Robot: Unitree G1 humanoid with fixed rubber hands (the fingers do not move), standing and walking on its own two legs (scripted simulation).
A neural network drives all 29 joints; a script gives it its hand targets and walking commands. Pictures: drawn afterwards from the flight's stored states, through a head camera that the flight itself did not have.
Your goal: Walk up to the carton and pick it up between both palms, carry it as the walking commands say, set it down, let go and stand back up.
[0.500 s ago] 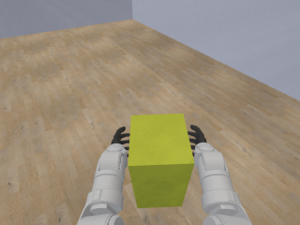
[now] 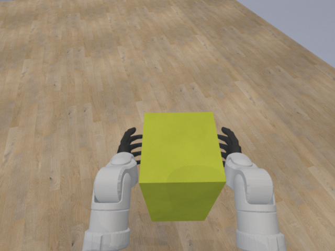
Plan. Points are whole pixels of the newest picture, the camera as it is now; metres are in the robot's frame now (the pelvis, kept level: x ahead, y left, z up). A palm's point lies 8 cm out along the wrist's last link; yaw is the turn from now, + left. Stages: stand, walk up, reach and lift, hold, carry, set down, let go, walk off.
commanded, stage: carry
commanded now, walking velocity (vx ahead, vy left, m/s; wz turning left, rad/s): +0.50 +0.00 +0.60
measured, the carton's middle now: (178, 173) +0.30 +0.01 +0.00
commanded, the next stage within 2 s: none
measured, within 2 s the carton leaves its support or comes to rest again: neither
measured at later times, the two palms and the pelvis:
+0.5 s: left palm (107, 74) +0.56 +0.24 +0.11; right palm (183, 70) +0.64 +0.01 +0.08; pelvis +0.33 +0.04 -0.01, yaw +19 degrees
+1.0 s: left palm (73, 35) +0.80 +0.43 +0.09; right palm (132, 26) +0.93 +0.23 +0.08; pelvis +0.62 +0.17 -0.01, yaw +33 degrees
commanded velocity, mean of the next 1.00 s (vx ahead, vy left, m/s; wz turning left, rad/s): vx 0.35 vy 0.00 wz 0.60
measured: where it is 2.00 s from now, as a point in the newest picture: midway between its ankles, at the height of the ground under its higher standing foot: (116, 153)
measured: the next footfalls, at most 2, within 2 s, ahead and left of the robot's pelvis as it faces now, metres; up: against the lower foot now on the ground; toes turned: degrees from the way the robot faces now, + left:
right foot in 0.26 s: +0.29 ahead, -0.11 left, +0.00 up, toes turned +7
left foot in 0.62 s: +0.51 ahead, +0.24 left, +0.00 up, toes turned +23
